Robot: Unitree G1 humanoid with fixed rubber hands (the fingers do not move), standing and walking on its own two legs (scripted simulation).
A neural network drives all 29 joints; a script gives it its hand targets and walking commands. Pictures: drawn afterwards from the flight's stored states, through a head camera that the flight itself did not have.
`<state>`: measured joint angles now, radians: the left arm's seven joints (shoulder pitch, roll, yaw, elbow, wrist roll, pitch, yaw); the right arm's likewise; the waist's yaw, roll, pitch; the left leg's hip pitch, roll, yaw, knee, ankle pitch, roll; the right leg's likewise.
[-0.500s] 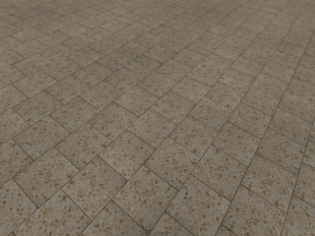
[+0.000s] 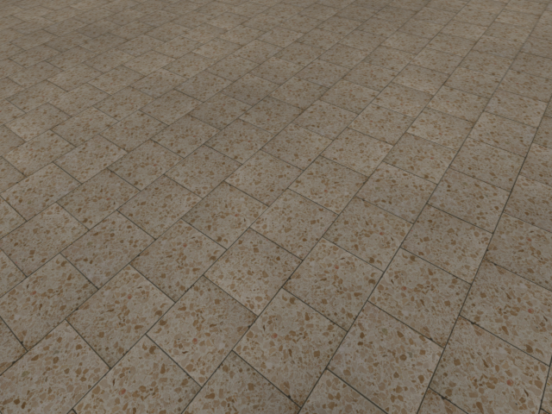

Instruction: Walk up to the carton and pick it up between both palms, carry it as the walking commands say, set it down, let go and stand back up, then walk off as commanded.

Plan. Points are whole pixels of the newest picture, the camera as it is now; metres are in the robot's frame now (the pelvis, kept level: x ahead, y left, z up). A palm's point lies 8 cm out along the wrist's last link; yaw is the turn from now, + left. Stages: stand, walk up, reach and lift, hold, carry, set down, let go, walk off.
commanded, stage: stand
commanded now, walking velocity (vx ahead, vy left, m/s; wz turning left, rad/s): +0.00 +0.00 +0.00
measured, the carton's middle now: out of the picture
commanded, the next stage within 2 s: none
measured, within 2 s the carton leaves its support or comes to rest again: neither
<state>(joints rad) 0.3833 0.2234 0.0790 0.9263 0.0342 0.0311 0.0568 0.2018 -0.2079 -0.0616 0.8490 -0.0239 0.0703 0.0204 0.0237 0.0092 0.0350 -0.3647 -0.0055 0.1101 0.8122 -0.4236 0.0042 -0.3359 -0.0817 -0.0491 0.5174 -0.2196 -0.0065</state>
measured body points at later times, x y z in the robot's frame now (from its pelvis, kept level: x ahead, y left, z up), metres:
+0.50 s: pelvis -0.01 +0.07 +0.01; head +0.01 +0.09 +0.45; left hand +0.03 +0.33 -0.15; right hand +0.05 -0.19 -0.13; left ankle -0.01 +0.12 -0.74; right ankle -0.03 -0.07 -0.70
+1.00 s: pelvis -0.03 +0.04 +0.00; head -0.01 +0.03 +0.45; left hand +0.01 +0.30 -0.14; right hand +0.02 -0.21 -0.14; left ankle -0.01 +0.12 -0.74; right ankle +0.00 -0.07 -0.74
